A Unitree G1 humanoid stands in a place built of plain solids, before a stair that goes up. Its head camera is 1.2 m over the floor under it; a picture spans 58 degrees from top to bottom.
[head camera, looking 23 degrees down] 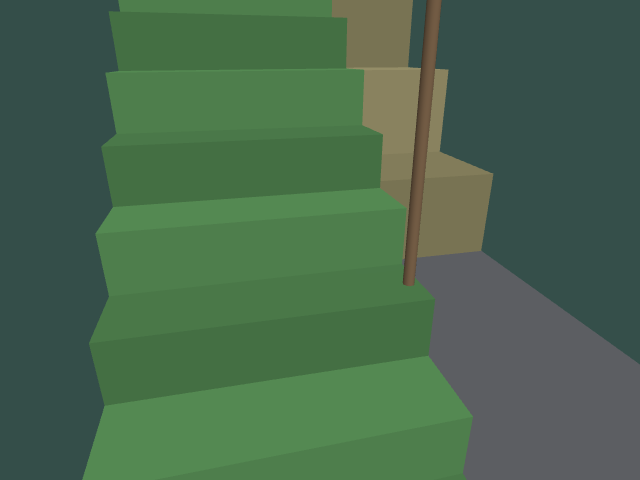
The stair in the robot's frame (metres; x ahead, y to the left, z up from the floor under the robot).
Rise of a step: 0.20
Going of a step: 0.23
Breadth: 0.89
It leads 13 degrees to the left of straight ahead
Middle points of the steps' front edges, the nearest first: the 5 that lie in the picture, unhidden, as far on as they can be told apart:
0.71 0.06 0.38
0.95 0.11 0.58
1.17 0.16 0.77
1.40 0.22 0.95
1.62 0.27 1.15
